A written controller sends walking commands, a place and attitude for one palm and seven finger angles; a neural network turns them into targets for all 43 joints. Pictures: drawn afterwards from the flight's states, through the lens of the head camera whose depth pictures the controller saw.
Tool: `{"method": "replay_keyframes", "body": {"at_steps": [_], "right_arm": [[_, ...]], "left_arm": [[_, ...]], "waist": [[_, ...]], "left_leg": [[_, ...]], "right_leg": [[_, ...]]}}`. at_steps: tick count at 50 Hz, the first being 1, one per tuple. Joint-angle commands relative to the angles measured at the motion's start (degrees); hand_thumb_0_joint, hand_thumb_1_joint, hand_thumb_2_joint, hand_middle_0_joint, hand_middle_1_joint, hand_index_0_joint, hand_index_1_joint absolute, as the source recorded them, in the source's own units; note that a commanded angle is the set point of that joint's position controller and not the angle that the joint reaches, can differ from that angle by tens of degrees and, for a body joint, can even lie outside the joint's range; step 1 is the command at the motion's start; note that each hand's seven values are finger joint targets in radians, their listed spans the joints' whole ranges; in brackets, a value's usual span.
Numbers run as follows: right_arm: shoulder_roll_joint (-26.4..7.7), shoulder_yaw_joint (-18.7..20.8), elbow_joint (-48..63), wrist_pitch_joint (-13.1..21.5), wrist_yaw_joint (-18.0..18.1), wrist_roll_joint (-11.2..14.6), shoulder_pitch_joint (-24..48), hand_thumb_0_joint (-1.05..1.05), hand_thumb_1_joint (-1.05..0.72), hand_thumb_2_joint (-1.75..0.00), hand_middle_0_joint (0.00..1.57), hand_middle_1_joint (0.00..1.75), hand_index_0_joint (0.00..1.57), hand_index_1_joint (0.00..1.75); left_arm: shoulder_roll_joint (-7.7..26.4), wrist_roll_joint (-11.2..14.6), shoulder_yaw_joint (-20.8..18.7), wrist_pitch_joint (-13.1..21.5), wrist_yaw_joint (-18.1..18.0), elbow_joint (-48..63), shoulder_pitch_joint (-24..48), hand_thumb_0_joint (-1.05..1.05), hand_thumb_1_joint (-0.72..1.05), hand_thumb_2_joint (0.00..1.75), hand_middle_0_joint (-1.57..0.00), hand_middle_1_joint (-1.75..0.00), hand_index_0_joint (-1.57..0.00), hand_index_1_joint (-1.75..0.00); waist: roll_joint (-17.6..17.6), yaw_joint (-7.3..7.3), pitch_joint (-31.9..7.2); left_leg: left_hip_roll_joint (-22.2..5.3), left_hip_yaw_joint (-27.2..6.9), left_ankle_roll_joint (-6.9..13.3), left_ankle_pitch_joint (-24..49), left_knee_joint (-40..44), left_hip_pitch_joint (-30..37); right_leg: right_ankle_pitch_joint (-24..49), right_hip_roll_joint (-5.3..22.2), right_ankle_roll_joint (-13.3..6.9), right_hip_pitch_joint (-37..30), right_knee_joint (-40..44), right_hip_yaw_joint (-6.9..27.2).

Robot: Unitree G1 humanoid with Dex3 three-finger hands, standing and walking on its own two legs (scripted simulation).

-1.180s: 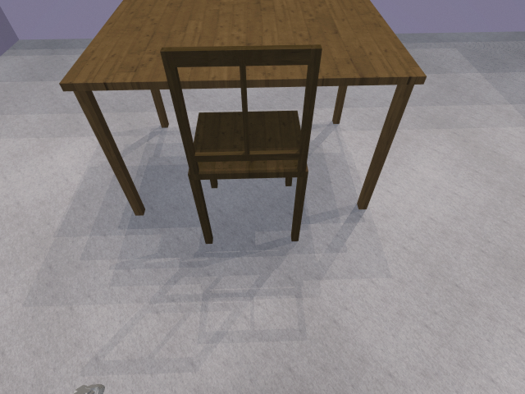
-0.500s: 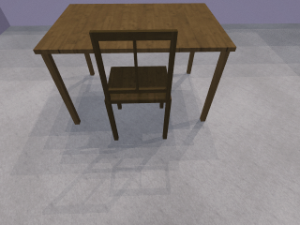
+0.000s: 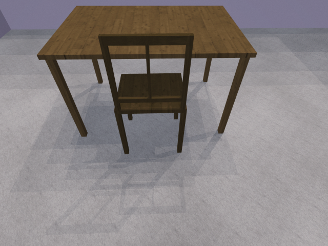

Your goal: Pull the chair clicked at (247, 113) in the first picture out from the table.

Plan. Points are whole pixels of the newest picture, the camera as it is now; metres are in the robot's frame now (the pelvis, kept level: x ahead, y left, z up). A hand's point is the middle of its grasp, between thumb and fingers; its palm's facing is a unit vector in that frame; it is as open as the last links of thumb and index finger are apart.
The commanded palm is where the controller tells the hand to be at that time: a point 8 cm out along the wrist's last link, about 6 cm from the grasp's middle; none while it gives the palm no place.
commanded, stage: look at it before walking up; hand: left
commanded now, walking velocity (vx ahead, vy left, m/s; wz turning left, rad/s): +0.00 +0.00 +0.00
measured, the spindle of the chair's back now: (148, 74) +0.90 +0.13 -0.09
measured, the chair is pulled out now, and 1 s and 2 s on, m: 0.00 0.00 0.00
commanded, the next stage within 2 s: take the last steps up to it in 0.26 s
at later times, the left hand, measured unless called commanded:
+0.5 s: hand out of the picture +0.07 +0.24 -0.16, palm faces -0.02 -0.95 -0.32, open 7.4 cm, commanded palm none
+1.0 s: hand out of the picture -0.01 +0.14 -0.18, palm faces +0.13 -0.99 -0.10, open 7.4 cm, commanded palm none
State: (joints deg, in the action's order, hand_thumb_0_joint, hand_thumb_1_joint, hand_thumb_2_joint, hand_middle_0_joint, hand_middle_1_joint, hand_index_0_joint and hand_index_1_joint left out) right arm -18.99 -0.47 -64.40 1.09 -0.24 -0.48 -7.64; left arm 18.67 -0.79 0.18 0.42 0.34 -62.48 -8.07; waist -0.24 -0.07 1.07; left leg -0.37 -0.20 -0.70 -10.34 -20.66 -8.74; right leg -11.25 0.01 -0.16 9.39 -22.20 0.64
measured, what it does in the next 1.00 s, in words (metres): walks ahead: left foot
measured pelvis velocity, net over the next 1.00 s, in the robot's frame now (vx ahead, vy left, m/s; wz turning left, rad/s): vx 0.14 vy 0.01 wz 0.01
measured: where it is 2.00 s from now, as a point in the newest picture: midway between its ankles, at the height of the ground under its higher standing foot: (180, 216)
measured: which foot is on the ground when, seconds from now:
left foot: down 0.00-0.74, up 0.76-0.98, down 1.00-1.00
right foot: down 0.00-1.00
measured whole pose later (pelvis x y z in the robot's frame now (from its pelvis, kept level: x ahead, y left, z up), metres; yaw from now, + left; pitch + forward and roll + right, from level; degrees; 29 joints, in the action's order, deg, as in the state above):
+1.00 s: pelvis +0.14 +0.01 -0.03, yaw +1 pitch +0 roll -1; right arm -9.8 2.9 -59.8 3.1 0.0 -0.9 -10.6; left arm 5.4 -1.6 -1.7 2.1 -0.9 -68.7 -31.7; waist 2.0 -1.8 3.2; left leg -2.8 7.7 2.8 -16.2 -38.3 -24.2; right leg -27.3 -0.2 -0.6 1.3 -30.0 -0.7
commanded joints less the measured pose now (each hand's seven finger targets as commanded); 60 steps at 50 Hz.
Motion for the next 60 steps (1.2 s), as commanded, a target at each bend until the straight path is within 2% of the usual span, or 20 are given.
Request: {"method": "replay_keyframes", "body": {"at_steps": [1,19,21,26,31,34,35,36,37,38,40,43,48,49,50,51,53,55,57,60], "right_arm": [[-11.09,2.33,3.48,1.03,0.94,-0.09,2.12,0.0,-0.9,-0.9,0.2,0.3,0.2,0.3],[-11.34,2.31,3.25,1.11,1.0,0.0,2.74,0.0,-0.9,-0.9,0.2,0.3,0.2,0.3],[-3.74,0.68,1.54,0.14,0.73,-0.45,-1.32,0.0,-0.9,-0.9,0.2,0.3,0.2,0.3],[-3.76,1.81,1.86,-0.59,0.47,-1.07,-4.3,0.0,-0.9,-0.9,0.2,0.3,0.2,0.3],[-3.75,3.07,2.11,0.69,1.04,-0.72,-9.8,0.0,-0.9,-0.9,0.2,0.3,0.2,0.3],[-2.39,3.54,2.1,1.5,1.6,-0.6,-11.72,0.0,-0.9,-0.9,0.2,0.3,0.2,0.3],[-0.82,3.51,2.53,1.77,1.74,-0.5,-10.63,0.0,-0.9,-0.9,0.2,0.3,0.2,0.3],[1.87,3.16,4.05,2.02,1.76,-0.22,-8.33,0.0,-0.9,-0.9,0.2,0.3,0.2,0.3],[4.14,2.78,6.38,2.33,1.42,-0.36,-3.28,0.0,-0.9,-0.9,0.2,0.3,0.2,0.3],[3.63,3.13,7.42,2.47,1.47,-0.57,-0.13,0.0,-0.9,-0.9,0.2,0.3,0.2,0.3],[5.26,3.62,7.8,2.53,0.93,-0.48,0.86,0.0,-0.9,-0.9,0.2,0.3,0.2,0.3],[8.01,3.62,8.55,1.79,-0.06,-0.4,1.72,0.0,-0.9,-0.9,0.2,0.3,0.2,0.3],[7.94,4.13,3.39,2.5,0.56,-0.54,-14.76,0.0,-0.9,-0.9,0.2,0.3,0.2,0.3],[3.97,5.13,1.12,2.8,1.39,-0.93,-22.44,0.0,-0.9,-0.9,0.2,0.3,0.2,0.3],[-3.11,6.73,0.19,3.3,1.98,-1.58,-28.52,0.0,-0.9,-0.9,0.2,0.3,0.2,0.3],[-5.52,6.69,0.87,2.64,2.44,-0.41,-28.01,0.0,-0.9,-0.9,0.2,0.3,0.2,0.3],[0.95,5.25,3.29,3.0,2.5,-0.67,-16.16,0.0,-0.9,-0.9,0.2,0.3,0.2,0.3],[4.92,3.86,4.25,3.68,2.39,-0.68,-11.5,0.0,-0.9,-0.9,0.2,0.3,0.2,0.3],[4.78,3.92,4.39,4.14,2.29,-0.54,-10.82,0.0,-0.9,-0.9,0.2,0.3,0.2,0.3],[3.92,4.53,4.47,3.98,1.8,-0.56,-11.95,0.0,-0.9,-0.9,0.2,0.3,0.2,0.3]], "left_arm": [[12.07,0.04,-2.36,1.49,-1.02,3.33,1.91,0.0,0.9,0.9,-0.2,-0.3,-0.2,-0.3],[12.04,0.07,-2.16,1.45,-1.04,2.82,1.56,0.0,0.9,0.9,-0.2,-0.3,-0.2,-0.3],[4.57,0.12,-0.65,0.32,-1.29,0.69,-3.17,0.0,0.9,0.9,-0.2,-0.3,-0.2,-0.3],[4.29,-0.56,-1.51,-0.55,-0.25,0.95,-7.12,0.0,0.9,0.9,-0.2,-0.3,-0.2,-0.3],[1.13,-0.52,-2.14,0.75,0.15,2.02,-10.17,0.0,0.9,0.9,-0.2,-0.3,-0.2,-0.3],[-1.29,-0.48,-2.57,1.72,0.07,1.89,-13.36,0.0,0.9,0.9,-0.2,-0.3,-0.2,-0.3],[-1.19,-0.48,-3.07,2.07,-0.17,0.59,-17.18,0.0,0.9,0.9,-0.2,-0.3,-0.2,-0.3],[1.05,-0.58,-3.87,2.52,-0.66,-1.19,-22.33,0.0,0.9,0.9,-0.2,-0.3,-0.2,-0.3],[3.32,-0.57,-4.71,3.09,-1.41,-3.36,-29.15,0.0,0.9,0.9,-0.2,-0.3,-0.2,-0.3],[1.79,-0.64,-4.37,3.31,-2.0,-4.51,-32.04,0.0,0.9,0.9,-0.2,-0.3,-0.2,-0.3],[-0.66,-1.2,-3.87,3.3,-2.73,-3.94,-29.88,0.0,0.9,0.9,-0.2,-0.3,-0.2,-0.3],[-3.03,-1.52,-3.36,3.38,-2.9,-2.94,-25.67,0.0,0.9,0.9,-0.2,-0.3,-0.2,-0.3],[-2.78,-0.44,-3.71,3.24,-2.12,-3.15,-20.64,0.0,0.9,0.9,-0.2,-0.3,-0.2,-0.3],[-4.53,-0.21,-3.66,3.29,-1.81,-2.98,-22.24,0.0,0.9,0.9,-0.2,-0.3,-0.2,-0.3],[-7.95,0.39,-3.34,3.15,-1.19,-1.35,-23.56,0.0,0.9,0.9,-0.2,-0.3,-0.2,-0.3],[-5.8,-0.24,-3.29,2.95,-0.96,1.35,-19.99,0.0,0.9,0.9,-0.2,-0.3,-0.2,-0.3],[-8.13,-1.17,-3.48,2.1,-0.7,1.03,-16.7,0.0,0.9,0.9,-0.2,-0.3,-0.2,-0.3],[-9.51,-1.54,-3.55,0.8,0.35,-0.05,-19.47,0.0,0.9,0.9,-0.2,-0.3,-0.2,-0.3],[-9.85,-1.34,-3.42,0.11,0.65,0.19,-20.6,0.0,0.9,0.9,-0.2,-0.3,-0.2,-0.3],[-9.37,-1.22,-3.42,-0.27,0.85,2.46,-16.35,0.0,0.9,0.9,-0.2,-0.3,-0.2,-0.3]], "waist": [[0.79,0.11,-2.44],[0.41,0.11,-2.53],[1.06,0.14,-3.78],[1.12,-0.1,6.26],[-4.66,0.55,5.6],[-5.7,-0.62,4.96],[-1.97,-2.3,3.46],[8.5,-4.0,2.51],[17.31,-6.43,3.5],[11.47,-6.99,4.75],[4.36,-5.14,5.04],[6.53,-2.35,7.06],[6.12,5.99,1.05],[1.15,8.36,-4.31],[-14.25,8.92,-9.61],[-7.14,7.9,-7.6],[-4.99,3.34,5.63],[-6.33,-0.37,6.88],[-6.72,-1.75,4.05],[-5.34,-1.1,5.42]], "left_leg": [[-6.26,-5.69,2.1,4.18,3.34,0.97],[-6.55,-5.45,2.08,5.77,3.91,1.96],[-6.13,-4.31,1.31,-1.28,2.78,2.48],[-5.72,-6.32,3.17,-23.54,2.52,-6.2],[-11.16,-13.05,7.26,-20.02,2.97,-3.34],[-11.8,-11.91,8.12,-5.43,-3.12,-3.49],[-9.04,-7.34,6.54,-1.1,-10.08,-8.2],[-3.61,0.65,3.71,-0.55,-22.18,-17.87],[-0.22,5.73,1.85,-19.15,-34.82,-29.51],[-2.2,2.46,2.09,-23.32,-42.64,-34.6],[-4.93,2.02,1.96,-21.2,-45.13,-37.5],[-5.44,4.01,1.68,-15.84,-36.05,-30.43],[0.69,10.86,3.63,-0.11,-13.32,3.68],[-6.05,1.58,5.95,-1.18,-9.55,15.52],[-24.9,-24.12,13.72,-0.25,0.17,21.58],[-30.59,-34.87,18.68,-3.35,6.11,16.74],[-25.54,-23.39,14.91,-12.82,9.99,-0.24],[-19.47,-11.49,11.14,-9.74,10.71,-8.42],[-16.84,-4.66,10.42,-3.78,10.18,-8.55],[-15.48,-2.15,10.5,-5.77,12.11,-8.32]], "right_leg": [[2.81,6.36,-1.52,0.55,4.69,6.27],[5.47,6.41,-1.19,-0.11,4.61,5.85],[-3.12,5.79,-0.23,-0.12,3.92,5.15],[-21.35,3.94,-1.85,7.27,1.99,5.71],[-13.45,1.28,-2.13,10.56,-9.1,0.86],[-7.11,1.42,-2.4,7.56,-9.41,-0.63],[-3.24,3.23,-3.5,0.29,-6.3,2.48],[5.61,8.79,-6.06,-9.76,-1.02,11.35],[20.25,17.77,-10.49,-16.73,4.26,22.84],[29.7,20.16,-13.9,-18.4,3.19,24.29],[25.11,18.25,-14.53,-18.54,2.09,18.41],[15.84,15.41,-12.21,-7.34,6.37,13.09],[23.11,7.05,-6.52,5.01,-7.55,0.72],[18.44,5.16,-4.5,10.56,-21.47,-0.33],[-11.26,-1.49,-1.38,21.6,-42.83,-4.85],[-19.49,-0.42,-2.54,25.21,-51.73,0.19],[-11.81,5.31,-2.21,29.01,-55.09,1.32],[-5.64,6.99,-1.0,24.38,-49.72,0.36],[-3.12,7.29,-0.06,21.74,-44.26,-0.95],[-0.28,7.68,0.94,22.81,-36.3,-2.84]]}}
